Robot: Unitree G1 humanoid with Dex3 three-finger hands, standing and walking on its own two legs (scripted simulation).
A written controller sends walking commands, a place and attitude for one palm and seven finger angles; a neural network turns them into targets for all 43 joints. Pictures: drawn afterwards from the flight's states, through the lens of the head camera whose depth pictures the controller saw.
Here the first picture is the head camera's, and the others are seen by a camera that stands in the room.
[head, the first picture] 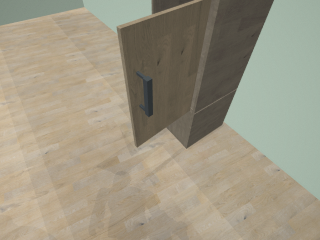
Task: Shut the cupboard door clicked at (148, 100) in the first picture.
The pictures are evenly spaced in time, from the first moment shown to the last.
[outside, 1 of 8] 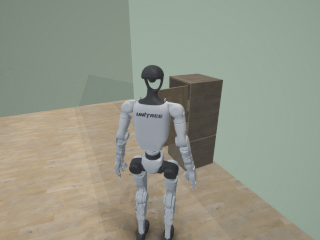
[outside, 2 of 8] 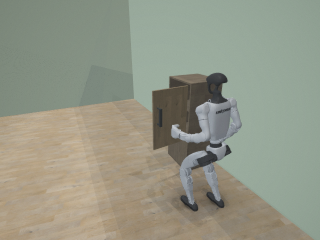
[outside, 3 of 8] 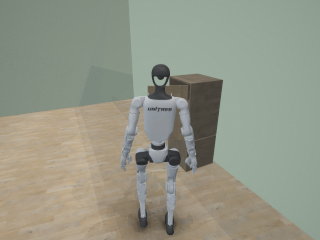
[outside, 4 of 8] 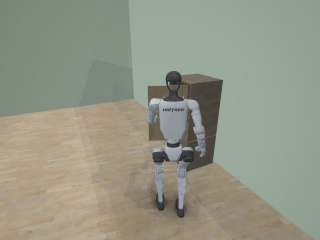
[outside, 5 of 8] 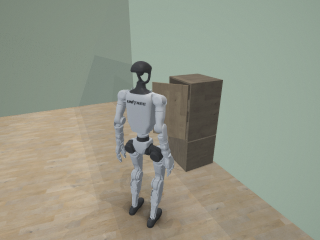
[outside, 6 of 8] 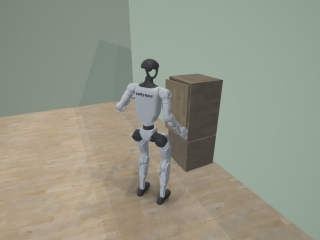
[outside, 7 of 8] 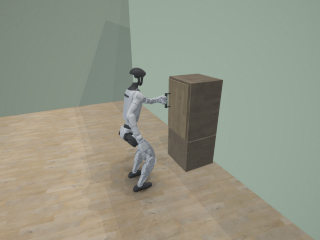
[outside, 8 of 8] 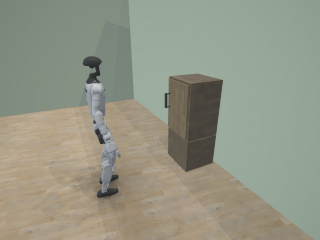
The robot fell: no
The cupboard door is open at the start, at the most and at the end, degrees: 95 95 0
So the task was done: yes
